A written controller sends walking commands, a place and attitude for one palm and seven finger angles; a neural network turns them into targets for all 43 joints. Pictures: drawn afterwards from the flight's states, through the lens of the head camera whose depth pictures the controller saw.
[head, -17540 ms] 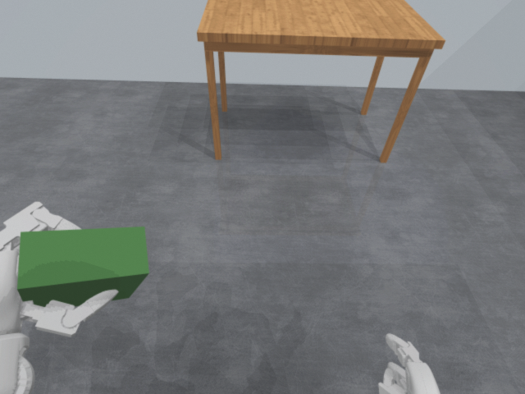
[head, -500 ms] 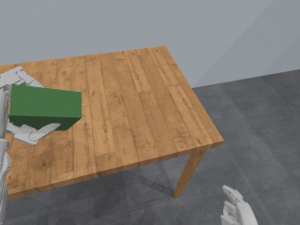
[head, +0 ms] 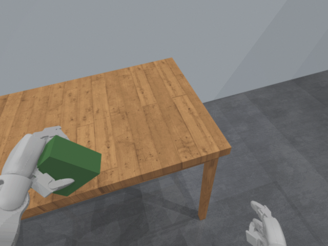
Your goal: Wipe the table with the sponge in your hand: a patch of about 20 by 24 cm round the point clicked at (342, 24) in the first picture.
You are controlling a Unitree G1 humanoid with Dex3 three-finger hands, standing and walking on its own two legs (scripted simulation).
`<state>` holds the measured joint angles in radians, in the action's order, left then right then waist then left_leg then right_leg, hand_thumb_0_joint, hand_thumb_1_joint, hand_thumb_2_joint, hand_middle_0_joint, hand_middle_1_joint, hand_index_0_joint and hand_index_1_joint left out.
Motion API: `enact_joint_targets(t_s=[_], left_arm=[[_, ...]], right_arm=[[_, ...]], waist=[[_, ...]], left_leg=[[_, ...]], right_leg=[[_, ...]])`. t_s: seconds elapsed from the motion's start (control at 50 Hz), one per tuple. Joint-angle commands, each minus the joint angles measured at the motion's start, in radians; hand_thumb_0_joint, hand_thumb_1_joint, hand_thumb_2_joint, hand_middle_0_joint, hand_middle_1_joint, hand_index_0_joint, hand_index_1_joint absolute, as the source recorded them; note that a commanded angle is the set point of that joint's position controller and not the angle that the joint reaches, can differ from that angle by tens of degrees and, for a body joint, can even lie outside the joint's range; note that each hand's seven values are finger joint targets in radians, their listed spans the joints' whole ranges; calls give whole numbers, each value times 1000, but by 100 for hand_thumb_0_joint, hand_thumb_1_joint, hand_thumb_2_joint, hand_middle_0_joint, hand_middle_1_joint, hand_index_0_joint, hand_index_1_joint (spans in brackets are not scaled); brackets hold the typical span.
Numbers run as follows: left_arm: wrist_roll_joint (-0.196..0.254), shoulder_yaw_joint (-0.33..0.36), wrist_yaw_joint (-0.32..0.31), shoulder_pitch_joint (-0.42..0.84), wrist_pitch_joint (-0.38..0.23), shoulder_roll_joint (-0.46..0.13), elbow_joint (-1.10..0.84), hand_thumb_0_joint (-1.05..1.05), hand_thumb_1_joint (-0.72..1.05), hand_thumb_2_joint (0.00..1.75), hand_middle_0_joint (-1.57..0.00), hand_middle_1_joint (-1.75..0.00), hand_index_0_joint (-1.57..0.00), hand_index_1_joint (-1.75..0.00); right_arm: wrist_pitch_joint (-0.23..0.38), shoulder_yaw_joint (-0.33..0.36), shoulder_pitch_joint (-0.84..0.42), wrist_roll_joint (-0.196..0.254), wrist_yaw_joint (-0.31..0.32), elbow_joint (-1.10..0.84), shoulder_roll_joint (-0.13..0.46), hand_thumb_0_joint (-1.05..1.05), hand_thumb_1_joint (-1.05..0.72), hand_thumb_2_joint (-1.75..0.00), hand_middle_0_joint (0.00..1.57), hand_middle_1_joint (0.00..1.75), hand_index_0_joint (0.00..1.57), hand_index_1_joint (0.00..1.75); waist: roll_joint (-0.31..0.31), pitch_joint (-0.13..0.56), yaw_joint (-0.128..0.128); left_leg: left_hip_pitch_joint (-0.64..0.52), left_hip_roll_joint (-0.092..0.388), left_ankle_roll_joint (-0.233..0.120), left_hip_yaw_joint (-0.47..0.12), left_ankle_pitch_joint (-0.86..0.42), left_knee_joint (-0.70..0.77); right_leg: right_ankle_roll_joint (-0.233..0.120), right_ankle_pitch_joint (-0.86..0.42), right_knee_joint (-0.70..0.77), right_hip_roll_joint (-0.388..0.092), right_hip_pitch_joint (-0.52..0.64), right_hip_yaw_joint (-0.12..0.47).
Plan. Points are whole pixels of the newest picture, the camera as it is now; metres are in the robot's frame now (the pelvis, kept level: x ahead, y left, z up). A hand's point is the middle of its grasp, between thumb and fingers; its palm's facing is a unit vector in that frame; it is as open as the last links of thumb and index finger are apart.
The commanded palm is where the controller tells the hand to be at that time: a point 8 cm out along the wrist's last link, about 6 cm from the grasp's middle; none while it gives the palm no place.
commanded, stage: turn the palm down, sponge in hand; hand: left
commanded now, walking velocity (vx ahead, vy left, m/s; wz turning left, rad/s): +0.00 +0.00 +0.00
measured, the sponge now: (69, 170) +0.24 +0.25 +0.09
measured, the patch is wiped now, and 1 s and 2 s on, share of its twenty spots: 0.00 0.00 0.00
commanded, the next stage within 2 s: move the sponge above the wiping area in 1.56 s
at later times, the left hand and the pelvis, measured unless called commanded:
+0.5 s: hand (71, 152) +0.26 +0.23 +0.15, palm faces +0.12 -0.36 -0.93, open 9.3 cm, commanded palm +0.23 +0.28 +0.20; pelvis +0.05 -0.01 -0.01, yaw -1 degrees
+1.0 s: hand (37, 142) +0.26 +0.30 +0.17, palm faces +0.22 -0.10 -0.97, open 9.3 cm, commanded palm +0.22 +0.29 +0.21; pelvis +0.02 +0.02 +0.01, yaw -1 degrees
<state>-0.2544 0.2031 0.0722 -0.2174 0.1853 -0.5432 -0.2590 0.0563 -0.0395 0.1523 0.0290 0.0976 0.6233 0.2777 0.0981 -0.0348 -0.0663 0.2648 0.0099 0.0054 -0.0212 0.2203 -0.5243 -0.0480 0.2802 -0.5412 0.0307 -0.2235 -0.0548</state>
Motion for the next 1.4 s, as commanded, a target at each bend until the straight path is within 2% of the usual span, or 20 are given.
enact_joint_targets(t_s=[0.0,0.04,0.06,0.16,0.24,0.38,0.44,0.46,0.54,0.64,0.7,0.76,0.84,0.86,0.94,1.06,1.22,1.24,1.26,1.38], left_arm=[[-35,240,-73,132,-223,-318,-370,0,10,130,-120,-160,-120,-160],[-41,375,-138,36,-254,-404,-367,0,10,130,-120,-160,-120,-160],[-32,312,-159,16,-251,-310,-375,0,10,130,-120,-160,-120,-160],[-34,238,-184,-130,-34,-237,-233,0,10,130,-120,-160,-120,-160],[-78,224,-100,-63,92,-323,-234,0,10,130,-120,-160,-120,-160],[-191,198,-96,-74,-84,-330,-559,0,10,130,-120,-160,-120,-160],[-247,321,-174,-124,-76,-408,-470,0,10,130,-120,-160,-120,-160],[-259,251,-188,-76,-53,-323,-436,0,10,130,-120,-160,-120,-160],[-250,220,-219,0,111,-303,-237,0,10,130,-120,-160,-120,-160],[-298,52,-92,67,253,-279,-245,0,10,130,-120,-160,-120,-160],[-357,-60,-15,139,215,-253,-367,0,10,130,-120,-160,-120,-160],[-431,-20,-20,177,127,-295,-470,0,10,130,-120,-160,-120,-160],[-513,202,-116,136,77,-458,-406,0,10,130,-120,-160,-120,-160],[-523,127,-135,184,87,-363,-371,0,10,130,-120,-160,-120,-160],[-484,114,-182,206,187,-303,-192,0,10,130,-120,-160,-120,-160],[-486,-148,-53,186,264,-136,-214,0,10,130,-120,-160,-120,-160],[-684,37,-76,325,140,-393,-358,0,10,130,-120,-160,-120,-160],[-684,114,-99,326,135,-450,-362,0,10,130,-120,-160,-120,-160],[-680,54,-112,340,132,-368,-319,0,10,130,-120,-160,-120,-160],[-543,-19,-107,263,218,-229,-161,0,10,130,-120,-160,-120,-160]], right_arm=[[73,59,-149,-25,12,-204,63,0,-90,-90,20,30,20,30],[69,75,-128,-27,-1,-187,67,0,-90,-90,20,30,20,30],[63,74,-117,-25,-12,-202,54,0,-90,-90,20,30,20,30],[-1,94,-83,11,-25,-203,100,0,-90,-90,20,30,20,30],[-21,78,-135,34,5,-221,128,0,-90,-90,20,30,20,30],[19,81,-87,-7,22,-250,85,0,-90,-90,20,30,20,30],[8,88,-100,-6,7,-220,92,0,-90,-90,20,30,20,30],[-6,85,-86,-7,0,-222,82,0,-90,-90,20,30,20,30],[-51,87,-155,24,-8,-192,105,0,-90,-90,20,30,20,30],[-56,36,-276,48,5,-242,105,0,-90,-90,20,30,20,30],[-40,30,-261,36,17,-265,93,0,-90,-90,20,30,20,30],[-11,18,-260,15,18,-264,68,0,-90,-90,20,30,20,30],[-21,30,-254,-3,1,-212,76,0,-90,-90,20,30,20,30],[-30,25,-247,-4,-5,-210,61,0,-90,-90,20,30,20,30],[-53,36,-305,22,-33,-167,82,0,-90,-90,20,30,20,30],[-43,15,-362,40,-28,-207,85,0,-90,-90,20,30,20,30],[-35,25,-320,-11,-27,-179,74,0,-90,-90,20,30,20,30],[-33,22,-355,-13,-29,-170,74,0,-90,-90,20,30,20,30],[-36,17,-336,-16,-31,-170,60,0,-90,-90,20,30,20,30],[-56,30,-365,22,-53,-142,79,0,-90,-90,20,30,20,30]], waist=[[-115,180,-25],[-57,208,-58],[-46,226,-49],[-48,136,-47],[-143,119,-24],[-70,336,-16],[-21,275,-44],[-39,281,-27],[-27,153,-44],[-82,162,-37],[-76,188,-14],[-36,256,-31],[20,253,-84],[25,256,-67],[23,151,-81],[-31,134,-43],[10,310,-81],[28,290,-102],[-1,283,-88],[-9,169,-73]], left_leg=[[-66,-34,-41,37,-17,4],[-66,-33,-33,38,-87,-16],[-45,-27,-33,41,-122,-21],[8,-6,-22,67,-195,-13],[-2,-17,-43,67,-190,-28],[-118,-31,-63,51,-360,-91],[-85,-32,-46,39,-348,-79],[-57,-25,-44,47,-356,-72],[-20,-14,-20,47,-285,-19],[-47,-27,-42,34,-194,34],[-78,-30,-60,16,-165,60],[-133,-30,-66,9,-192,63],[-151,-27,-43,-25,-232,83],[-139,-23,-39,-15,-241,88],[-105,-16,-14,-21,-200,121],[-93,-23,-37,-19,-117,156],[-198,-26,-51,-56,-253,139],[-197,-29,-51,-67,-258,135],[-200,-32,-49,-53,-288,128],[-154,-22,-26,-36,-241,159]], right_leg=[[45,178,183,-52,-40,109],[31,61,157,-47,-10,134],[32,-40,118,-60,18,116],[45,-304,65,-69,43,116],[72,-365,63,-64,30,120],[69,-581,3,-57,34,107],[34,-492,18,-33,17,126],[38,-488,12,-44,26,91],[21,-342,55,-33,15,116],[38,-224,89,-37,27,93],[43,-174,108,-40,12,79],[26,-151,112,-29,31,76],[-16,-146,135,-3,75,124],[-13,-150,134,-15,78,86],[-23,-106,168,-5,56,112],[2,-85,175,-26,55,70],[-26,-139,158,-16,148,112],[-44,-142,168,3,151,155],[-41,-169,171,-9,142,124],[-18,-182,195,-23,102,104]])
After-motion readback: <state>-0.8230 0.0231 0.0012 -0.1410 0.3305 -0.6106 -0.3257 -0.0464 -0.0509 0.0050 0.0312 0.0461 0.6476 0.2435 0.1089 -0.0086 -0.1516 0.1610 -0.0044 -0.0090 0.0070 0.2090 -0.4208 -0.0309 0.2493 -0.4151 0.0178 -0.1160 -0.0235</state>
